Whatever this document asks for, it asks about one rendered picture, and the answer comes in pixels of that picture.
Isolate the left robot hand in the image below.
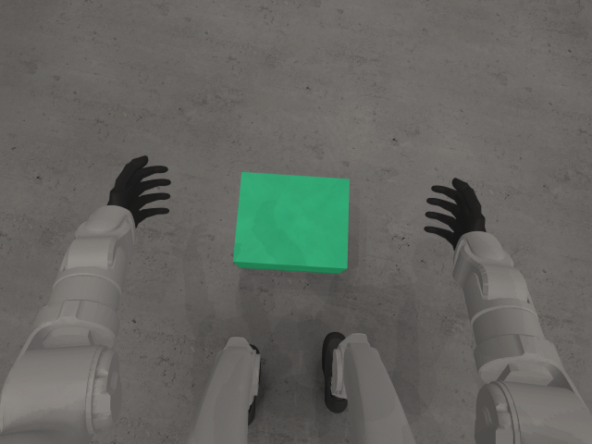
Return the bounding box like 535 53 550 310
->
107 155 171 228

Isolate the right robot shin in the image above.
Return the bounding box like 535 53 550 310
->
331 333 380 399

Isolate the robot left forearm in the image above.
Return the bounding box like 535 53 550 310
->
0 205 136 432

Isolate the carton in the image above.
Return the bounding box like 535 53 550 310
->
233 172 350 274

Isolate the right robot hand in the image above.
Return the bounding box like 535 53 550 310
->
424 178 486 251

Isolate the robot right upper arm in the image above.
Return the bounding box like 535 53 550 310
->
475 380 592 444

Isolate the robot right forearm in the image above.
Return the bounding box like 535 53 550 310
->
452 231 592 421

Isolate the robot left thigh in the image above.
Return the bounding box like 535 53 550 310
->
185 346 261 444

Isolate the robot left upper arm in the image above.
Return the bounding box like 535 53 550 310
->
0 344 122 444

